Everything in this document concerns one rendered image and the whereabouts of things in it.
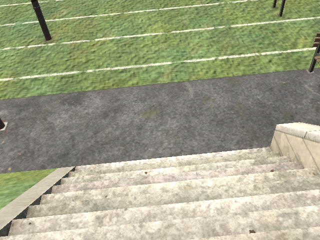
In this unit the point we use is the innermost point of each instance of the stairs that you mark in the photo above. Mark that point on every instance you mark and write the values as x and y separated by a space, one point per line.
248 194

